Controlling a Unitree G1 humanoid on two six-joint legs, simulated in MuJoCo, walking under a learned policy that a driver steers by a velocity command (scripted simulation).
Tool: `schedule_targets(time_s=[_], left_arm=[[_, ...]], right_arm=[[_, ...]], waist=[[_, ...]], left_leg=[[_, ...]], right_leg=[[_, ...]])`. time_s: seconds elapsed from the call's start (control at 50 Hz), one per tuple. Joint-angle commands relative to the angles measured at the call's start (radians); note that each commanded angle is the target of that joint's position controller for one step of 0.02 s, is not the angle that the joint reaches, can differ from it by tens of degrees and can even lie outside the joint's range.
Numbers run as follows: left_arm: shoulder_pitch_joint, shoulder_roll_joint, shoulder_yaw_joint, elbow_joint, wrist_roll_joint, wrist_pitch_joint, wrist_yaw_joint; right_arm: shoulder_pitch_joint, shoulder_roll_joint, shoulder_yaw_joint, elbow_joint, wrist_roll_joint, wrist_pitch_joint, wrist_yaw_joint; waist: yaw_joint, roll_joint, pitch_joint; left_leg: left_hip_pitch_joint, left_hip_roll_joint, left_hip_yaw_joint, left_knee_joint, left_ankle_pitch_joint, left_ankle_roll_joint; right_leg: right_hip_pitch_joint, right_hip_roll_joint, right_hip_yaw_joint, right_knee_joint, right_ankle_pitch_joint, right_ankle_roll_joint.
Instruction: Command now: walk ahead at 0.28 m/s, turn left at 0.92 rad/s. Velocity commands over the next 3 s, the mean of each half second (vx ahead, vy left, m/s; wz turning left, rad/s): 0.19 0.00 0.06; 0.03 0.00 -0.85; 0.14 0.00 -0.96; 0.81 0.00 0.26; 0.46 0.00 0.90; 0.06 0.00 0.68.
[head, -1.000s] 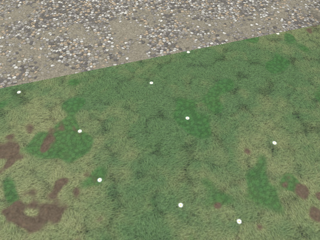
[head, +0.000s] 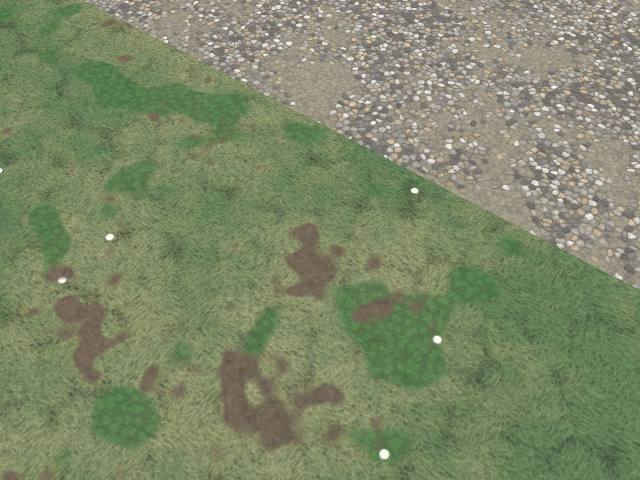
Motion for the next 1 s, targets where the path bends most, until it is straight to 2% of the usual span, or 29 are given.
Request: schedule_targets(time_s=[0.02, 0.06, 0.12, 0.14, 0.16, 0.18, 0.2, 0.22, 0.24, 0.26, 0.3, 0.34, 0.4, 0.46, 0.52, 0.58, 0.6, 0.62, 0.64, 0.66, 0.68, 0.7, 0.72, 0.74, 0.76, 0.8, 0.84, 0.96, 1.0], left_arm=[[0.045, 0.242, 0.077, -0.048, -0.023, -0.029, -0.008], [0.035, 0.247, 0.078, -0.043, -0.034, -0.044, -0.020], [0.027, 0.235, 0.073, -0.016, -0.041, -0.049, -0.053], [0.017, 0.235, 0.070, -0.006, -0.052, -0.044, -0.063], [0.025, 0.204, 0.057, 0.007, -0.060, -0.039, -0.068], [0.030, 0.113, 0.019, 0.009, -0.041, -0.044, -0.077], [0.005, 0.023, -0.022, -0.056, 0.021, -0.056, -0.091], [0.017, 0.120, 0.009, -0.033, -0.001, -0.055, -0.084], [0.012, 0.178, 0.026, -0.022, -0.035, -0.046, -0.081], [0.023, 0.173, 0.028, -0.010, -0.052, -0.038, -0.080], [0.052, 0.181, 0.038, 0.022, -0.045, -0.021, -0.069], [0.093, 0.161, 0.041, 0.032, -0.043, -0.013, -0.064], [0.050, 0.113, 0.029, -0.007, -0.039, -0.005, -0.066], [0.002, 0.078, 0.015, -0.057, -0.035, -0.001, -0.091], [-0.001, 0.092, 0.021, -0.087, -0.035, 0.007, -0.114], [0.073, 0.126, 0.042, -0.088, -0.037, 0.017, -0.112], [0.141, 0.149, 0.056, -0.078, -0.037, 0.016, -0.101], [0.255, 0.193, 0.078, -0.057, -0.032, 0.013, -0.076], [0.277, 0.310, 0.106, -0.072, -0.041, 0.012, -0.048], [0.247, 0.368, 0.113, -0.110, -0.002, -0.003, -0.055], [0.206, 0.314, 0.099, -0.136, -0.012, -0.016, -0.064], [0.151, 0.271, 0.086, -0.136, -0.030, -0.024, -0.059], [0.099, 0.231, 0.076, -0.140, -0.053, -0.023, -0.052], [0.046, 0.205, 0.068, -0.150, -0.061, -0.016, -0.041], [0.016, 0.197, 0.064, -0.165, -0.051, -0.007, -0.029], [0.009, 0.221, 0.076, -0.174, -0.033, 0.008, -0.015], [0.026, 0.250, 0.088, -0.171, -0.036, 0.019, -0.004], [-0.001, 0.239, 0.088, -0.190, -0.041, 0.043, -0.004], [-0.034, 0.223, 0.082, -0.201, -0.048, 0.046, -0.005]], right_arm=[[-0.069, -0.081, -0.015, -0.103, -0.002, -0.033, 0.017], [-0.052, -0.068, -0.009, -0.080, -0.005, -0.043, 0.025], [-0.055, -0.034, 0.000, -0.055, -0.020, -0.048, 0.024], [-0.014, -0.027, -0.001, -0.036, -0.022, -0.047, 0.025], [0.069, -0.030, -0.005, 0.001, -0.025, -0.047, 0.021], [0.166, -0.068, -0.018, 0.029, -0.026, -0.048, 0.014], [0.194, -0.199, -0.033, 0.005, -0.034, -0.055, -0.003], [0.170, -0.203, -0.036, -0.012, -0.042, -0.070, -0.001], [0.146, -0.156, -0.023, -0.008, -0.045, -0.086, 0.005], [0.101, -0.128, -0.015, 0.006, -0.042, -0.098, 0.005], [0.022, -0.091, -0.002, 0.007, -0.040, -0.104, -0.009], [-0.023, -0.070, 0.003, 0.002, -0.058, -0.111, -0.027], [-0.069, -0.057, 0.004, 0.003, -0.058, -0.101, -0.051], [-0.059, -0.088, -0.010, 0.025, -0.048, -0.082, -0.058], [-0.072, -0.108, -0.021, 0.038, -0.029, -0.066, -0.051], [-0.100, -0.124, -0.030, 0.047, -0.002, -0.066, -0.043], [-0.113, -0.117, -0.029, 0.052, 0.008, -0.069, -0.038], [-0.109, -0.099, -0.025, 0.060, 0.014, -0.081, -0.027], [-0.071, -0.010, 0.000, 0.026, -0.037, -0.099, -0.013], [-0.031, -0.021, 0.008, -0.004, -0.062, -0.113, -0.008], [-0.109, -0.093, -0.005, 0.007, -0.042, -0.128, 0.001], [-0.165, -0.097, -0.006, -0.016, -0.025, -0.132, 0.000], [-0.163, -0.087, -0.006, -0.002, -0.038, -0.130, -0.011], [-0.156, -0.094, -0.012, 0.002, -0.050, -0.121, -0.021], [-0.145, -0.080, -0.010, 0.011, -0.049, -0.113, -0.018], [-0.118, -0.033, 0.003, 0.032, -0.046, -0.107, -0.015], [-0.113, -0.015, 0.011, 0.043, -0.041, -0.106, -0.016], [-0.132, -0.047, -0.005, 0.046, -0.027, -0.111, -0.003], [-0.078, -0.062, -0.019, 0.063, -0.024, -0.124, 0.002]], waist=[[0.056, -0.190, -0.178], [0.034, -0.160, -0.148], [0.018, -0.115, -0.083], [-0.016, -0.108, -0.091], [-0.052, -0.097, -0.117], [-0.086, -0.011, -0.183], [-0.067, 0.304, -0.222], [-0.092, 0.204, -0.217], [-0.096, 0.151, -0.182], [-0.073, 0.149, -0.139], [-0.048, 0.144, -0.071], [-0.011, 0.126, -0.069], [-0.009, 0.096, -0.053], [-0.032, 0.089, -0.060], [-0.032, 0.077, -0.073], [0.013, 0.089, -0.126], [0.054, 0.077, -0.162], [0.121, 0.016, -0.218], [0.079, -0.224, -0.258], [0.040, -0.315, -0.443], [0.096, -0.127, -0.449], [0.067, -0.085, -0.321], [0.024, -0.001, -0.225], [-0.008, -0.005, -0.178], [-0.030, -0.034, -0.159], [-0.033, -0.065, -0.172], [-0.025, -0.084, -0.207], [0.001, -0.200, -0.216], [-0.032, -0.219, -0.216]], left_leg=[[-0.064, 0.029, 0.035, -0.085, -0.018, 0.036], [0.040, 0.014, 0.059, -0.196, -0.046, 0.079], [0.193, -0.034, 0.103, -0.442, -0.048, 0.118], [0.280, -0.062, 0.128, -0.574, 0.033, 0.132], [0.441, -0.104, 0.139, -0.692, 0.094, 0.151], [0.661, -0.044, 0.020, -0.722, 0.180, 0.173], [0.838, 0.241, -0.358, -0.714, 0.545, 0.279], [0.707, 0.363, -0.404, -0.744, 0.648, 0.420], [0.666, 0.309, -0.291, -0.744, 0.660, 0.410], [0.629, 0.251, -0.189, -0.755, 0.605, 0.361], [0.561, 0.195, -0.060, -0.799, 0.593, 0.294], [0.521, 0.180, 0.037, -0.814, 0.684, 0.272], [0.508, 0.166, 0.134, -0.818, 0.678, 0.253], [0.538, 0.186, 0.177, -0.782, 0.726, 0.259], [0.565, 0.207, 0.199, -0.710, 0.806, 0.258], [0.569, 0.197, 0.227, -0.538, 1.062, 0.228], [0.548, 0.173, 0.247, -0.416, 1.096, 0.203], [0.443, 0.121, 0.261, -0.212, 0.981, 0.147], [0.141, 0.000, 0.238, 0.078, 0.110, 0.073], [-0.115, -0.210, 0.039, 0.383, -0.351, 0.022], [-0.151, -0.145, -0.127, 0.394, -0.288, 0.043], [-0.168, -0.120, -0.127, 0.330, -0.207, 0.060], [-0.158, -0.085, -0.119, 0.229, -0.153, 0.061], [-0.111, -0.067, -0.118, 0.126, -0.110, 0.057], [-0.038, -0.072, -0.102, 0.053, -0.081, 0.050], [0.027, -0.115, -0.072, -0.083, -0.052, 0.019], [0.076, -0.139, -0.076, -0.190, -0.011, 0.001], [0.189, -0.177, -0.097, -0.429, 0.082, 0.020], [0.296, -0.163, -0.089, -0.623, 0.170, 0.044]], right_leg=[[0.210, -0.310, 0.257, -0.227, -0.306, -0.174], [0.139, -0.308, 0.228, -0.257, -0.375, -0.157], [0.094, -0.275, 0.124, -0.181, -0.160, -0.153], [0.078, -0.260, 0.088, -0.117, -0.081, -0.141], [0.007, -0.229, 0.057, -0.017, 0.008, -0.116], [-0.116, -0.160, -0.013, 0.173, 0.015, -0.049], [-0.429, -0.033, -0.069, 0.495, -0.389, 0.059], [-0.500, -0.042, 0.047, 0.675, -0.467, 0.078], [-0.485, -0.064, 0.108, 0.744, -0.429, 0.072], [-0.487, -0.067, 0.143, 0.739, -0.366, 0.065], [-0.468, -0.045, 0.184, 0.725, -0.198, 0.076], [-0.428, -0.025, 0.172, 0.728, -0.083, 0.092], [-0.414, -0.046, 0.126, 0.583, 0.017, 0.111], [-0.385, -0.057, 0.089, 0.455, 0.025, 0.098], [-0.353, -0.040, 0.045, 0.382, -0.015, 0.060], [-0.216, 0.036, -0.017, 0.307, -0.084, -0.006], [-0.112, 0.072, -0.026, 0.230, -0.044, -0.044], [0.089, 0.094, 0.019, 0.095, 0.132, -0.102], [0.332, -0.101, 0.322, 0.119, 0.688, -0.205], [0.510, -0.324, 0.851, 0.024, 0.558, -0.475], [0.480, -0.328, 0.798, -0.054, 0.397, -0.438], [0.368, -0.283, 0.702, -0.070, 0.289, -0.379], [0.253, -0.222, 0.617, -0.082, 0.227, -0.314], [0.151, -0.182, 0.560, -0.082, 0.219, -0.278], [0.064, -0.136, 0.510, -0.086, 0.232, -0.251], [0.012, -0.093, 0.475, -0.064, 0.333, -0.239], [-0.004, -0.078, 0.483, -0.039, 0.327, -0.225], [-0.044, -0.046, 0.610, 0.017, 0.103, -0.152], [-0.057, -0.019, 0.640, 0.082, 0.092, -0.115]])
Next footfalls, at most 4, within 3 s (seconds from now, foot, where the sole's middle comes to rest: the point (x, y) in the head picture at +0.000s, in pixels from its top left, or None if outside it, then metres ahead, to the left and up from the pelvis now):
0.18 left None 0.05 0.16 -0.78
0.62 right None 0.24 -0.03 -0.78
1.02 left None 0.38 0.16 -0.78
1.52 right None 0.15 0.00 -0.78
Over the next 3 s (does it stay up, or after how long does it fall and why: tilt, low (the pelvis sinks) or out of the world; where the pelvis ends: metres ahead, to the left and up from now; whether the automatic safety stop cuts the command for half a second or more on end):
stays up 0.61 -0.48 0.00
